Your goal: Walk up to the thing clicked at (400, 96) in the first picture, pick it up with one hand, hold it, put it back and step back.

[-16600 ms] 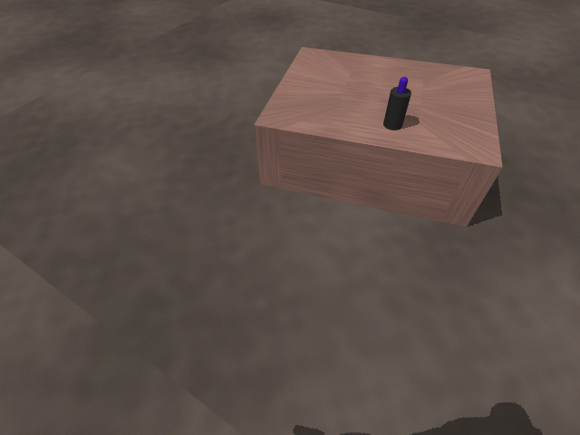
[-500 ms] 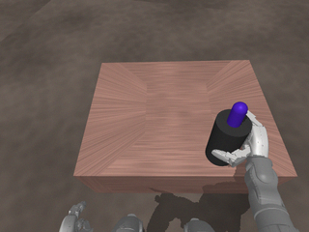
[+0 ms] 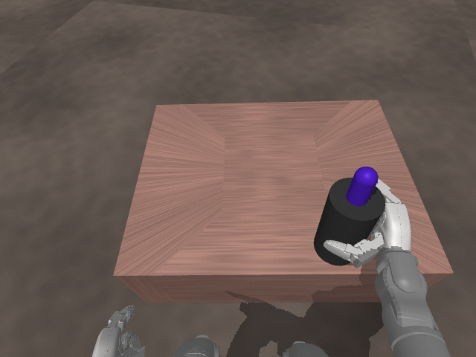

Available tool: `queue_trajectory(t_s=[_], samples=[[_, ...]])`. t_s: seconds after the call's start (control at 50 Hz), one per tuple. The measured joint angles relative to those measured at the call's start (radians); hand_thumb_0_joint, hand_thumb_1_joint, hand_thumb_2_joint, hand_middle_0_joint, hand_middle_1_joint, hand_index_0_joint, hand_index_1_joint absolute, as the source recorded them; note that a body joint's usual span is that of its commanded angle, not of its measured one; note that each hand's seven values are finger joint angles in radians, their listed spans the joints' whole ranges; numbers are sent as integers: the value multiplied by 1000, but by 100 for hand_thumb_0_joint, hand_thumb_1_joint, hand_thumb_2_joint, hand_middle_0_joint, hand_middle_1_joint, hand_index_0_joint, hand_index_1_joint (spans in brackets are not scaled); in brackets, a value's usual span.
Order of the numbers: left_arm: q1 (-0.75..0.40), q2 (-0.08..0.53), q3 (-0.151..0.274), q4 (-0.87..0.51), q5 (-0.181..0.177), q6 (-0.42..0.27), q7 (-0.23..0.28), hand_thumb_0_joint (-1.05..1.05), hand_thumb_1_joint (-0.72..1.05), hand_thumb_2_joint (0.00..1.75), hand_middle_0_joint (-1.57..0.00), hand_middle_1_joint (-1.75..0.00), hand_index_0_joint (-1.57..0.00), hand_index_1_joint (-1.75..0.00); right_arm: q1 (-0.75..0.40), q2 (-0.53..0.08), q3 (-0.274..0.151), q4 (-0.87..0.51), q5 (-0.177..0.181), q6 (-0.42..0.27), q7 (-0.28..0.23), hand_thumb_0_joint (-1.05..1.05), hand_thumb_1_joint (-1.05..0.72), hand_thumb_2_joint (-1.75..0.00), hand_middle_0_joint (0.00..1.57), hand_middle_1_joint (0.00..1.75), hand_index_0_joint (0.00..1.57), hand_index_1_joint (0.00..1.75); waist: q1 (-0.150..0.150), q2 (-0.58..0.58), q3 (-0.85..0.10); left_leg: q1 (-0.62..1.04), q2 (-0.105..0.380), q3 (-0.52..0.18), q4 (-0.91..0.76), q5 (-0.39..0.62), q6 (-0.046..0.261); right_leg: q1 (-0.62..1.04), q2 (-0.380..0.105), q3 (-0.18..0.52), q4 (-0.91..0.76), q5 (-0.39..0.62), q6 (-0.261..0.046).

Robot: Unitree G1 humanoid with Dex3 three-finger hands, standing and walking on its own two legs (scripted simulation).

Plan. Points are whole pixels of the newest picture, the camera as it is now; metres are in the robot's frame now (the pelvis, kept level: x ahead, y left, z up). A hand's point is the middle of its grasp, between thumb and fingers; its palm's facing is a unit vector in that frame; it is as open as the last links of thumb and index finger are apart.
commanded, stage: hold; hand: right
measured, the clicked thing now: (349, 214) +0.31 -0.15 +0.06
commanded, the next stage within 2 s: none
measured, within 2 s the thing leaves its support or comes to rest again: neither
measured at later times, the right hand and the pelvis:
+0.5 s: hand (352, 216) +0.32 -0.16 +0.04, palm faces +0.11 +0.99 -0.03, open 11.4 cm; pelvis +0.00 +0.00 +0.00, yaw +0 degrees
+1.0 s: hand (350, 220) +0.31 -0.16 +0.04, palm faces +0.10 +0.99 -0.03, open 11.4 cm; pelvis -0.01 +0.00 +0.00, yaw +0 degrees
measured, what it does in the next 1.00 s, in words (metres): stands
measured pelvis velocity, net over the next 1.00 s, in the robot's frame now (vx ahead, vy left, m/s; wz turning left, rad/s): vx -0.01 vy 0.00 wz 0.00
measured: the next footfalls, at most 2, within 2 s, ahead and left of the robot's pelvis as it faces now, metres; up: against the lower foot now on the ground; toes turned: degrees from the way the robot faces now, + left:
none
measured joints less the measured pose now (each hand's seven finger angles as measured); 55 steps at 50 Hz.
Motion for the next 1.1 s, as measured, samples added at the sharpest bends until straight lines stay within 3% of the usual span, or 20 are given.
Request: queue_trajectory(t_s=[1.1], samples=[[0,-4,-11,7,0,-10,2,1,91,90,-20,-30,-21,-30,-20,-4,0,5,6,13,-4,-1,61,-101,70,113,68,112,3,0,11,22,-1,-1,-23,19,5,25,2,0,-30,23,4]])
